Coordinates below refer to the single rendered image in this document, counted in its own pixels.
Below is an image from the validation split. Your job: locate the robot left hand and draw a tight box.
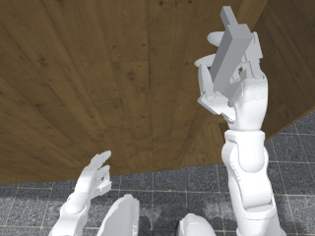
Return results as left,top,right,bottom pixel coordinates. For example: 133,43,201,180
74,150,112,200

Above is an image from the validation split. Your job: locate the robot right forearm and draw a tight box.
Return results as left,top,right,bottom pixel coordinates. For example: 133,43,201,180
221,130,286,236

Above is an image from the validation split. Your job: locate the robot left forearm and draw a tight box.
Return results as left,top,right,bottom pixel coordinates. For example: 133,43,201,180
48,192,91,236

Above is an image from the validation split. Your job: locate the left robot shin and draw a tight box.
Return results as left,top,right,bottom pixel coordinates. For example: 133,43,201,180
124,194,139,236

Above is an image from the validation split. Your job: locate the handle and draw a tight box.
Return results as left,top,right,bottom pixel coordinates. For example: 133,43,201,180
210,6,253,94

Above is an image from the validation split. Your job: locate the right robot thigh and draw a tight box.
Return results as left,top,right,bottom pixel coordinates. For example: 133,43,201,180
178,214,217,236

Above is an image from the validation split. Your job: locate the robot right hand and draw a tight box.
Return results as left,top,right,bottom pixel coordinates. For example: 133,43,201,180
194,31,269,132

